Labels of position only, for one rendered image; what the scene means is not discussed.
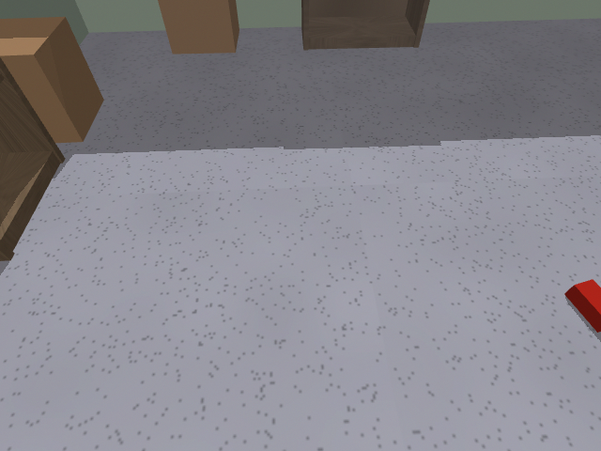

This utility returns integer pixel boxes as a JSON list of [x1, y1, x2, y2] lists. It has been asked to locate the bookshelf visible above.
[[0, 57, 65, 261], [301, 0, 430, 50]]

